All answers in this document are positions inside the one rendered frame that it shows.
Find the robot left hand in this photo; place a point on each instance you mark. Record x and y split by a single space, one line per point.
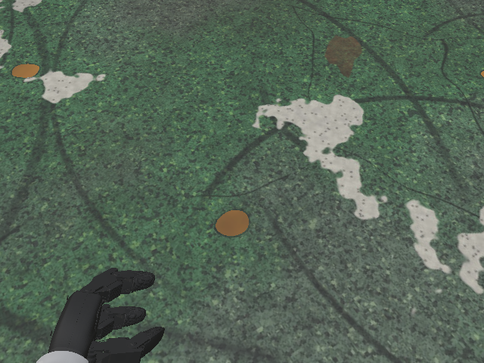
85 319

